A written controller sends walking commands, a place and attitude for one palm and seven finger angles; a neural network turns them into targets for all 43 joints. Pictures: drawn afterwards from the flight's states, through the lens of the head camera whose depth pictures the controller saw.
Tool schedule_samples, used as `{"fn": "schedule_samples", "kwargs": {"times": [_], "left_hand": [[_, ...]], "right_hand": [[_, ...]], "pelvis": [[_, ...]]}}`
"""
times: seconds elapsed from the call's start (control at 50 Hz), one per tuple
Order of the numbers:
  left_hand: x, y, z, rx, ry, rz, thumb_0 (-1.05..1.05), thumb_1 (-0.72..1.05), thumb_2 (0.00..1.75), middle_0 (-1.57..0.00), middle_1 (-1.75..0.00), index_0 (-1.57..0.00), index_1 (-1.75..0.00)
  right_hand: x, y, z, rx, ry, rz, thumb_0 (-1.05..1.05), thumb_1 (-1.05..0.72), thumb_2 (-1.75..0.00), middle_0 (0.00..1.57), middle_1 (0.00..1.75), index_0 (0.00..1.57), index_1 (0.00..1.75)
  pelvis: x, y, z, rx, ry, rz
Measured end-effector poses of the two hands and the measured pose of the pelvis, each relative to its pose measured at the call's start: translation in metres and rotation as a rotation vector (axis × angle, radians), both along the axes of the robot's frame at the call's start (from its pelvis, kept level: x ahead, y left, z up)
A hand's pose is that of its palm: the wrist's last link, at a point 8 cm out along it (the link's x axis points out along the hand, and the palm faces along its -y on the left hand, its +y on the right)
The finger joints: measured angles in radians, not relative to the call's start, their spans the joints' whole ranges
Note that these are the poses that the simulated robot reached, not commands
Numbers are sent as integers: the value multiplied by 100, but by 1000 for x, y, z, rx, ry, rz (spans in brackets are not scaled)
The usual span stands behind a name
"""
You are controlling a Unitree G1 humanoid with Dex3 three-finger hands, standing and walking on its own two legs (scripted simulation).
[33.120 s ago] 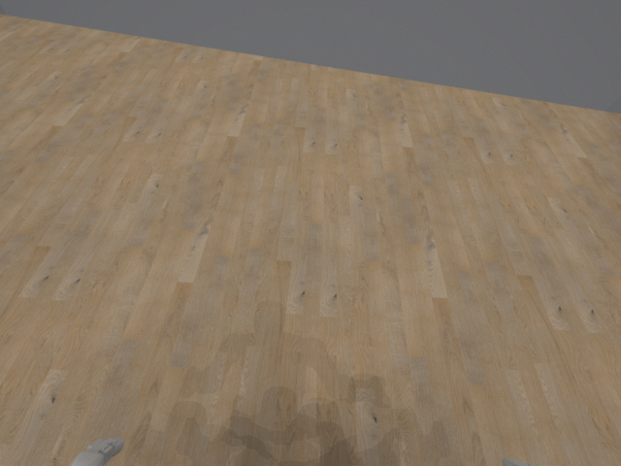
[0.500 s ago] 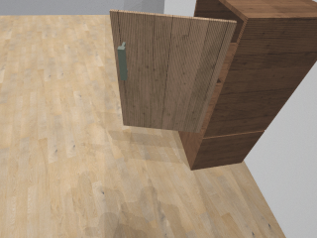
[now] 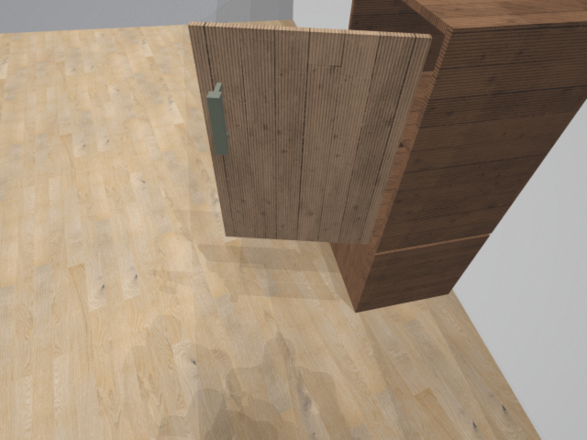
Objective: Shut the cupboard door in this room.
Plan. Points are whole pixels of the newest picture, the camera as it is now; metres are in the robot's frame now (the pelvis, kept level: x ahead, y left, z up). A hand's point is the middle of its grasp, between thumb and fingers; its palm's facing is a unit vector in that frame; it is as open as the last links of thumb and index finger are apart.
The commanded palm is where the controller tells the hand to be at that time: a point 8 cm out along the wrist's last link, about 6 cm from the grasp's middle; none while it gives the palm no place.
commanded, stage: look again from close up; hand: left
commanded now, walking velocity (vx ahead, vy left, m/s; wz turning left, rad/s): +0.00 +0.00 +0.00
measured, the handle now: (220, 119) +0.68 +0.20 +0.06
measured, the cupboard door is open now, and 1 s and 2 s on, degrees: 75 75 75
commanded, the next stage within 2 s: shuffle to correct the standing spot in 0.42 s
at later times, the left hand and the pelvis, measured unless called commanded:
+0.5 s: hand out of the picture -0.03 +0.15 -0.18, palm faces +0.04 -0.99 -0.15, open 7.4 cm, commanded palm none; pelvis +0.00 +0.00 +0.00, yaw +0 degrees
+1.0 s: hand out of the picture -0.02 +0.16 -0.20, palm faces +0.09 -0.99 -0.11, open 7.4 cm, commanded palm none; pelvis +0.09 +0.02 -0.02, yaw -1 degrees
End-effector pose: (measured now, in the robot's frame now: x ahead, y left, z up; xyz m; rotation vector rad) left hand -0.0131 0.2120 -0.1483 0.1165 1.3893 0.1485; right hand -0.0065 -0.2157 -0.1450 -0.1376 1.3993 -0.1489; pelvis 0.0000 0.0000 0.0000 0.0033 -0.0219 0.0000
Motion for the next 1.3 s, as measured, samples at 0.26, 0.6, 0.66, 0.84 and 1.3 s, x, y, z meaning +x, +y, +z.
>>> {"fn": "schedule_samples", "kwargs": {"times": [0.26, 0.6, 0.66, 0.84, 1.3], "left_hand": [[-15, -6, 0, -12, 41, 6, 0, 90, 90, -19, -30, -19, -30], [-26, -17, -2, -26, 62, 21, 0, 90, 90, -20, -30, -19, -30], [-26, -17, -4, -28, 68, 28, 0, 90, 90, -20, -30, -19, -30], [-30, -15, -8, -24, 105, 120, 0, 90, 90, -20, -30, -19, -30], [246, 24, 11, 53, -162, -41, 2, 94, 90, -19, -30, -19, -30]], "right_hand": [[-8, 5, -1, 16, 24, -5, 1, -92, -90, 20, 30, 20, 30], [-9, 2, -2, 20, 25, -5, 1, -92, -90, 20, 30, 20, 30], [-8, -1, -5, 25, 31, -13, 1, -91, -90, 20, 30, 20, 30], [26, -10, -7, 8, 57, 21, 1, -91, -90, 20, 30, 20, 30], [140, 9, -2, 47, 41, -42, 1, -91, -90, 20, 30, 20, 30]], "pelvis": [[-1, 0, 1, 3, 4, -1], [2, -5, -1, 7, 4, 0], [7, -7, -3, 12, 8, -1], [42, -6, -11, -13, 26, 26], [171, -6, -3, 17, 30, -1]]}}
